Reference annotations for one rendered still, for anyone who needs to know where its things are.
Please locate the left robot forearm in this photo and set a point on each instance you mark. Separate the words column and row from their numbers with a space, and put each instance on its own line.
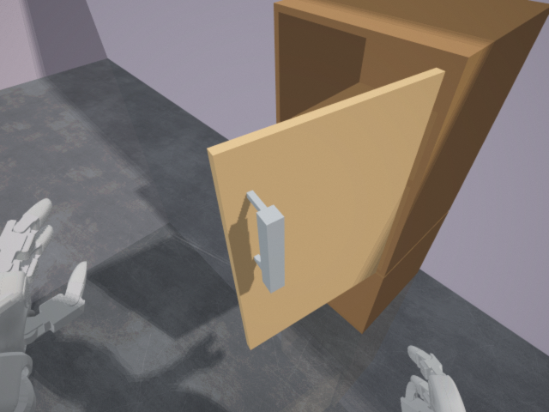
column 16, row 390

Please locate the robot left hand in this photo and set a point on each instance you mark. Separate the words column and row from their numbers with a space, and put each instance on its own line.
column 21, row 245

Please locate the cupboard door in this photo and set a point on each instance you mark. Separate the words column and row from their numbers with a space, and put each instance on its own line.
column 337, row 174

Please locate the robot right hand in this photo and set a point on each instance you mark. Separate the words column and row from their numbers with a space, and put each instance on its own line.
column 440, row 394

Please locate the handle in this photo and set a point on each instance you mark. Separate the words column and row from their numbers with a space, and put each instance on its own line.
column 271, row 234

